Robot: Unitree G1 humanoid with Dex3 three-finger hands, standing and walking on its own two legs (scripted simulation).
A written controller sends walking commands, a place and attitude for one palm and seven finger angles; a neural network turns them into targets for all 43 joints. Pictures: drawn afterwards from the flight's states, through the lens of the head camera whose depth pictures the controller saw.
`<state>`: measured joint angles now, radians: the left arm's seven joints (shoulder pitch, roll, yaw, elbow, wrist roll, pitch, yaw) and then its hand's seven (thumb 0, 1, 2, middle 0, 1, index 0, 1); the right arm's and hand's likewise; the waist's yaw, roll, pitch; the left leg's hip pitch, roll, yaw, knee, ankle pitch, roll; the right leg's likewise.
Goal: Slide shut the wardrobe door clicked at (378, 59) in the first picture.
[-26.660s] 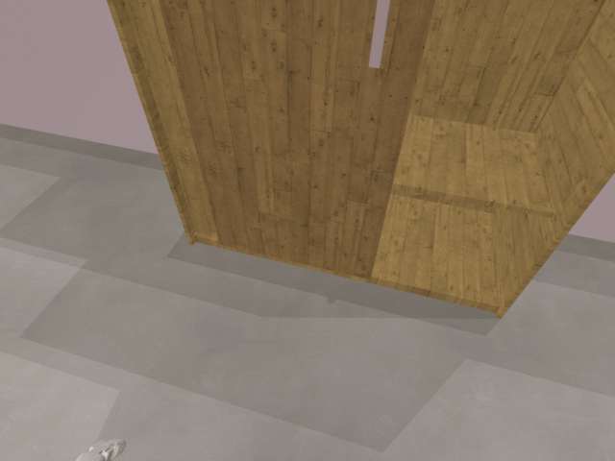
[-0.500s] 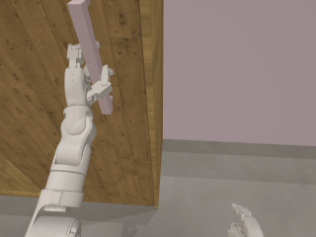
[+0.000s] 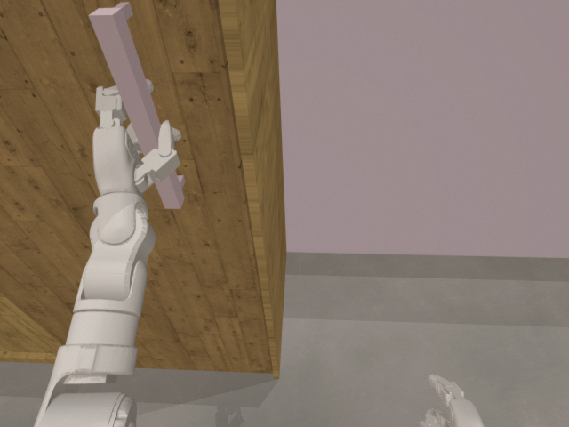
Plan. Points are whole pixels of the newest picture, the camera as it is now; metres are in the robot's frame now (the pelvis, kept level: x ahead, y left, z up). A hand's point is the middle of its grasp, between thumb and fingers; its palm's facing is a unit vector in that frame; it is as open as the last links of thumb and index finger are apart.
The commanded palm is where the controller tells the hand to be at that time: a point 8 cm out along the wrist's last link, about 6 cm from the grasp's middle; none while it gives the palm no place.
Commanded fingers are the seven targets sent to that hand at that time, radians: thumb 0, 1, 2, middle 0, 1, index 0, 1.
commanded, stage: loosen the grip on the handle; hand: left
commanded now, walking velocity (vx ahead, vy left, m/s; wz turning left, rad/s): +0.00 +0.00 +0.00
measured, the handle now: (152, 120) +0.42 +0.20 +0.25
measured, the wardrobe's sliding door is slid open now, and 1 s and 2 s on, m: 0.00 0.00 0.00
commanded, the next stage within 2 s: slip the hand off the handle in 0.58 s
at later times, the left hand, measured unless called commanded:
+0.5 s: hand (157, 151) +0.38 +0.18 +0.23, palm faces +0.32 -0.94 -0.12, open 14.5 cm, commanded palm +0.34 +0.22 +0.22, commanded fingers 0.00 -0.55 0.20 -0.25 -1.15 -0.25 -1.15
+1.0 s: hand (138, 145) +0.38 +0.21 +0.24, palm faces +0.19 -0.98 -0.04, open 14.7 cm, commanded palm +0.35 +0.28 +0.22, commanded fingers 0.00 -0.55 0.20 -0.25 -1.15 -0.25 -1.15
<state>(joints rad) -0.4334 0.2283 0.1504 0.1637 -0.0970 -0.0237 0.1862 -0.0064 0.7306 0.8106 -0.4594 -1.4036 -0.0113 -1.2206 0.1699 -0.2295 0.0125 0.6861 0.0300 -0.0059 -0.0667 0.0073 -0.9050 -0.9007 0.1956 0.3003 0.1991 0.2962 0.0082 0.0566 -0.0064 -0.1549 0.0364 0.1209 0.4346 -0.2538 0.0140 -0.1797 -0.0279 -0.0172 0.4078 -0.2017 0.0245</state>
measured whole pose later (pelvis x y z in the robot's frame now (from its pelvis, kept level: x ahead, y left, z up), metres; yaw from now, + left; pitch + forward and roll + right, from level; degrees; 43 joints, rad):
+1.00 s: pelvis -0.01 -0.01 -0.01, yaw -1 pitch +2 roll +0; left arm -0.55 0.37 0.30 0.35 -0.18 -0.10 -0.07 -0.01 -0.56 0.20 -0.60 -1.25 -0.26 -1.15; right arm 0.21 -0.22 0.05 0.68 0.05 -0.17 -0.10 0.01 -0.90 -0.90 0.20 0.30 0.20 0.30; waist 0.02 0.01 -0.05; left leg -0.29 0.00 0.02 0.53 -0.28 0.01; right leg -0.31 0.00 0.00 0.51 -0.23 0.00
